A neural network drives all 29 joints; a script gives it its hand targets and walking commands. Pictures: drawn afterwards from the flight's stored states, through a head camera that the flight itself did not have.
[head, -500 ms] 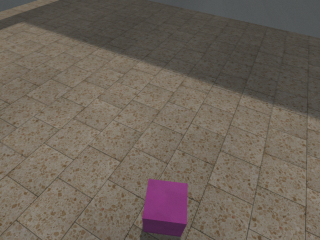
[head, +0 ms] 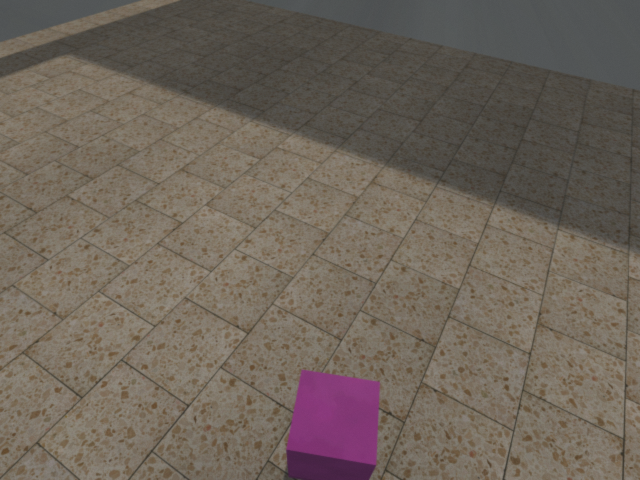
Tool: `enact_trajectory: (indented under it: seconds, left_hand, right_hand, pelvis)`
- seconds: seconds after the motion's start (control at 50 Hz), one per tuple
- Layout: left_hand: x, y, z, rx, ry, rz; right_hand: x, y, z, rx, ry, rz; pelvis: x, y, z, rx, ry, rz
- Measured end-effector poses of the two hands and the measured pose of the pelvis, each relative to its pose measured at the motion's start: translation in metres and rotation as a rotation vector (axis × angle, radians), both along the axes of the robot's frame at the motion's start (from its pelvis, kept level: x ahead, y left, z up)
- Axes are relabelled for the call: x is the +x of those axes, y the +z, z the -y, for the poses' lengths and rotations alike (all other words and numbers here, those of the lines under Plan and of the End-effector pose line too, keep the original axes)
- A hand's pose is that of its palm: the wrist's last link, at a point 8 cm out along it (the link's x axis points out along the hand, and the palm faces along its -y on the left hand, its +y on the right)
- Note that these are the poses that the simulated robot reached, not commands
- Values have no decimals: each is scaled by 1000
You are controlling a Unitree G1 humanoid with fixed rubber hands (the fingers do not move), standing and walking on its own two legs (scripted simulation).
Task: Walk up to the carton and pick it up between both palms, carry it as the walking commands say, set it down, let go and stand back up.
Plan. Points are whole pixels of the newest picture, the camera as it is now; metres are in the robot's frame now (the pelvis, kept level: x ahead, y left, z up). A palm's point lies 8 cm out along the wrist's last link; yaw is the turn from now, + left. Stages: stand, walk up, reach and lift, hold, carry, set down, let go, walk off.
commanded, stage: walk up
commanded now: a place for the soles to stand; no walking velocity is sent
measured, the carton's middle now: (333, 430) +0.42 -0.04 -0.64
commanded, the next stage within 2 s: reach and lift in 0.32 s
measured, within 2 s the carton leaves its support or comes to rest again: neither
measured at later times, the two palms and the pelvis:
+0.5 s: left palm out of the picture +0.17 +0.28 -0.09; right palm out of the picture +0.14 -0.30 -0.08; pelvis -0.03 +0.00 -0.01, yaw -7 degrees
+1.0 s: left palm (147, 451) +0.22 +0.25 -0.14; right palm (516, 459) +0.22 -0.28 -0.14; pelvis -0.07 +0.01 -0.06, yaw -10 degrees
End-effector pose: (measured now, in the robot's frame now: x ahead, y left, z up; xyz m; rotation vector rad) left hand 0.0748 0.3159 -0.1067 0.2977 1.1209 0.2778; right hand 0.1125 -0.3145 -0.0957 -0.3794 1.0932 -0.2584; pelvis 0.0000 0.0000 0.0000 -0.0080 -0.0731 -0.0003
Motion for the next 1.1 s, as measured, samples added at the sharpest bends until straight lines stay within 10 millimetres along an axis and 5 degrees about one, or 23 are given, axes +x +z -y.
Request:
enact_trajectory:
  seconds: [0.16,0.34,0.44,0.52,0.64,0.76,0.92,1.1]
  left_hand:
    - [13,1,-1,-1,-19,36]
    - [2,1,0,-3,-8,11]
    - [53,9,22,-34,-87,90]
    - [105,14,38,-30,-137,135]
    - [107,2,48,-68,-104,104]
    - [105,-17,57,-94,-105,101]
    - [132,-30,61,-106,-91,185]
    - [171,-49,76,-154,-110,237]
  right_hand:
    - [-10,0,-2,1,-13,-3]
    - [-17,0,-2,10,-12,-14]
    - [21,14,-15,56,-3,132]
    - [22,10,-15,58,-36,90]
    - [2,-6,-14,74,-31,41]
    - [38,-24,-23,111,3,141]
    - [95,-41,-37,115,25,197]
    - [118,-54,-36,111,-6,207]
  pelvis:
    - [-2,-1,-1,-3,-1,6]
    - [-2,0,0,-3,-7,-4]
    - [-20,-7,-1,2,-99,-52]
    - [-32,-9,-2,9,-138,-89]
    - [-34,-15,-5,28,-184,-195]
    - [-47,-34,-10,48,-207,-248]
    - [-68,-54,-8,54,-190,-312]
    - [-81,-66,-6,49,-174,-419]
